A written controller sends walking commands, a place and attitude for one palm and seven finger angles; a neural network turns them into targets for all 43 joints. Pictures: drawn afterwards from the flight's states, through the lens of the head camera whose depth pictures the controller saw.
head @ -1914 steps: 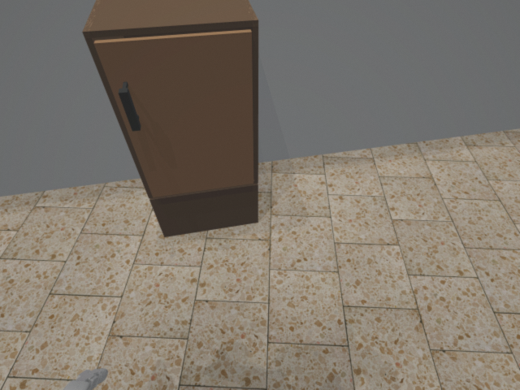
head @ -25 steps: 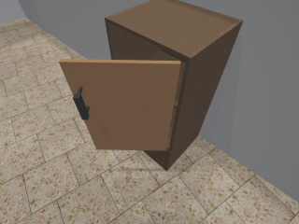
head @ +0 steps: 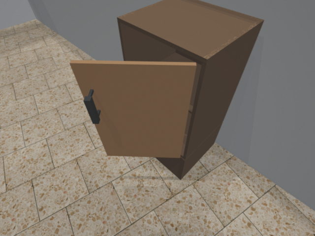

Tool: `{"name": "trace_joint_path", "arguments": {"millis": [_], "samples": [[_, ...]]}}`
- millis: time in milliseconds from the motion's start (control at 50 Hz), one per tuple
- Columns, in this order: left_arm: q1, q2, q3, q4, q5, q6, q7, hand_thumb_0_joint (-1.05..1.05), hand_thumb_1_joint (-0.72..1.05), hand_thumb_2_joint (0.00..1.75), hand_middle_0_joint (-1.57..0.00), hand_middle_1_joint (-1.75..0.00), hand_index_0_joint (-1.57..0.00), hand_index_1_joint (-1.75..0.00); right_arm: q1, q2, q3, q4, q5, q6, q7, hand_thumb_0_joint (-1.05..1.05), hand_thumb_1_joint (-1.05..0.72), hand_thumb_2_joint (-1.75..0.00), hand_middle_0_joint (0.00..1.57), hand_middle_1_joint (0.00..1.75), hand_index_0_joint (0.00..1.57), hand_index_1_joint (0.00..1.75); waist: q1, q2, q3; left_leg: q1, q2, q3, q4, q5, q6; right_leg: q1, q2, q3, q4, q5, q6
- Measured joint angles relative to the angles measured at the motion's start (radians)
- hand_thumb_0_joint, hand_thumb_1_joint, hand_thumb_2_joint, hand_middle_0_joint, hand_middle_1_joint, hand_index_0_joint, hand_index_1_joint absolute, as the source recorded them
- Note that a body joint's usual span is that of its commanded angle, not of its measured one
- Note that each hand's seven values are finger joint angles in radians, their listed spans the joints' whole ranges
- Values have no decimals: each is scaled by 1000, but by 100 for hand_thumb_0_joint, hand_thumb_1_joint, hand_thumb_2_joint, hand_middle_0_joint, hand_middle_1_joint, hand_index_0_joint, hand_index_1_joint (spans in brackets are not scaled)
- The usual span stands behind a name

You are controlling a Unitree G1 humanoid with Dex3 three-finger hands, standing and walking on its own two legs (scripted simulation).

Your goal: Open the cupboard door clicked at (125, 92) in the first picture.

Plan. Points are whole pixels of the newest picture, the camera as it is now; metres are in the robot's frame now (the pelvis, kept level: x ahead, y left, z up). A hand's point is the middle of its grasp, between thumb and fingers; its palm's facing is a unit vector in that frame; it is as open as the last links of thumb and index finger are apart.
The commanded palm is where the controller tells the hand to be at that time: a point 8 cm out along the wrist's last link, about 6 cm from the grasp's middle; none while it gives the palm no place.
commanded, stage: shuffle to correct the standing spot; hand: left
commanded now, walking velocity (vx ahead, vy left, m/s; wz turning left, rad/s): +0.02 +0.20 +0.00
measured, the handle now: (93, 106) +0.54 +0.28 -0.04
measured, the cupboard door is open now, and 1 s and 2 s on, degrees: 42 42 42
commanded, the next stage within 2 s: come to a stop and stand still in 0.04 s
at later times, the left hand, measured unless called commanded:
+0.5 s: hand out of the picture +0.02 +0.27 -0.17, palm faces -0.02 -0.98 -0.21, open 7.4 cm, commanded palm none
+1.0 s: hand out of the picture -0.01 +0.19 -0.17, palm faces +0.01 -0.99 -0.16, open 7.3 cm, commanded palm none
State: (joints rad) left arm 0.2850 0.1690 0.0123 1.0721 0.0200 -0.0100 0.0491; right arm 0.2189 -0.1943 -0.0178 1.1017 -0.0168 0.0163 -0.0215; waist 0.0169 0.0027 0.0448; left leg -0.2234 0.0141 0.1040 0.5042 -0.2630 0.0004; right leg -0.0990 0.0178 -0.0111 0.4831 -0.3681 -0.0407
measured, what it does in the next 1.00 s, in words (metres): steps on the spot: left foot, then right foot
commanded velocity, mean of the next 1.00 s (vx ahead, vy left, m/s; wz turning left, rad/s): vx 0.01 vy -0.05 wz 0.00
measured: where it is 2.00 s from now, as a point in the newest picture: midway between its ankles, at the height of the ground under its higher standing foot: outside the picture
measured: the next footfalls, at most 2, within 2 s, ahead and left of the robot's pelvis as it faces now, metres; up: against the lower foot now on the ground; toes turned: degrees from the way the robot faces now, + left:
left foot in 0.22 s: +0.06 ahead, +0.18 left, +0.00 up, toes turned +5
right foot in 0.62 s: +0.00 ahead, -0.04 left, +0.00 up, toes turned -4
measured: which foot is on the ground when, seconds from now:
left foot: up 0.00-0.20, down 0.22-1.00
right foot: down 0.00-0.22, up 0.24-0.60, down 0.62-1.00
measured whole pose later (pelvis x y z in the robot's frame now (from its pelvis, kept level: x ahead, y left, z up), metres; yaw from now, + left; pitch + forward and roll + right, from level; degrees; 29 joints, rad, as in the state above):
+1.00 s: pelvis +0.00 +0.03 +0.00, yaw -1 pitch -1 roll +1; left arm 0.31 0.12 0.00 1.12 0.01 -0.02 0.03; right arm 0.30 -0.09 0.00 1.17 -0.02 -0.01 -0.03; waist -0.01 -0.01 0.05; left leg -0.22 0.06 0.06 0.44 -0.20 -0.04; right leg -0.11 0.04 -0.07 0.43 -0.31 -0.06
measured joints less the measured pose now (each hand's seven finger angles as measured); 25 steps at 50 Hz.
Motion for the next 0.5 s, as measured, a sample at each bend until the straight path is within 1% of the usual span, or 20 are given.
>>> {"name": "trace_joint_path", "arguments": {"millis": [80,120,140,180,200,220,240,280,320,360,400,500], "samples": [[17,-5,14,-16,8,4,7,1,91,89,-20,-29,-21,-30,0,-6,-12,-23,-2,22,4,0,-91,-90,19,30,20,30,17,-4,11,-74,-9,-25,186,-142,-9,-9,-21,-4,28,-16,11],[29,-3,21,-22,13,5,8,1,91,89,-20,-29,-21,-30,-10,-6,-17,-42,0,28,9,0,-91,-90,19,30,20,30,26,-16,22,-108,-12,-40,248,-171,-11,-13,-38,2,34,-17,24],[34,-1,24,-24,15,8,8,1,91,89,-20,-29,-21,-30,-16,-5,-19,-53,2,28,12,0,-91,-90,19,30,20,30,29,-25,28,-117,-12,-44,246,-170,-13,-17,-49,6,39,-18,33],[42,8,28,-26,16,14,4,1,91,89,-20,-29,-21,-30,-29,-1,-22,-79,5,20,17,0,-91,-90,19,30,20,30,30,-45,41,-110,-13,-47,176,-118,-14,-32,-73,18,63,-28,54],[48,13,29,-27,15,18,1,1,91,89,-20,-29,-21,-30,-33,0,-22,-91,6,10,17,0,-91,-90,19,30,20,30,28,-54,44,-91,-12,-44,111,-51,-12,-46,-84,25,89,-40,64],[55,17,29,-29,12,23,-1,1,91,89,-20,-29,-21,-30,-33,-3,-21,-105,4,-4,18,0,-91,-90,19,30,20,30,24,-52,43,-72,-4,-44,55,30,-2,-68,-86,30,132,-58,68],[51,24,30,-26,9,31,-3,1,91,89,-20,-29,-21,-30,-36,3,-23,-111,3,-16,15,0,-91,-90,19,30,20,30,18,-63,48,-80,-14,-35,66,46,7,-96,-96,38,199,-93,63],[37,40,35,-18,5,45,-4,1,91,89,-20,-29,-21,-30,-37,19,-17,-114,-1,-24,14,0,-91,-90,19,30,20,30,17,-79,49,-83,-27,-17,88,13,24,-154,-86,58,332,-179,44],[23,49,37,-14,6,46,-6,1,91,89,-20,-29,-20,-30,-33,31,-9,-107,-7,-26,13,0,-91,-90,19,30,20,30,12,-75,37,-72,-27,-12,64,7,33,-197,-70,39,408,-187,32],[9,52,37,-16,8,39,-11,1,91,89,-20,-29,-20,-30,-28,44,-3,-94,-12,-25,10,0,-91,-90,20,30,20,30,6,-64,23,-61,-25,-11,25,27,37,-222,-60,12,424,-158,28],[-2,46,34,-22,8,33,-16,1,91,89,-20,-29,-20,-30,-24,49,-7,-84,-14,-24,1,0,-93,-90,20,30,20,30,-2,-52,10,-53,-23,-10,-11,49,42,-230,-55,-7,398,-128,30],[-25,22,28,-38,11,38,-31,1,91,90,-20,-29,-20,-30,-6,44,-12,-68,-19,-24,0,0,-94,-90,20,30,20,30,-28,-34,-7,-48,-20,-1,-62,79,43,-222,-47,-21,315,-106,33]]}}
